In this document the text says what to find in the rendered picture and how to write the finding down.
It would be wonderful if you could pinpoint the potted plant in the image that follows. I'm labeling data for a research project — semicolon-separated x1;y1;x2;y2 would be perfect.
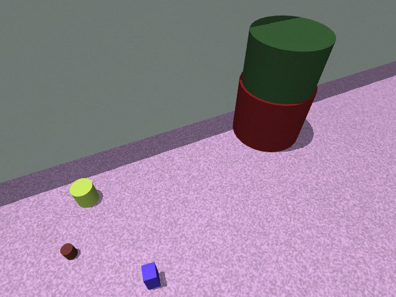
233;15;336;152

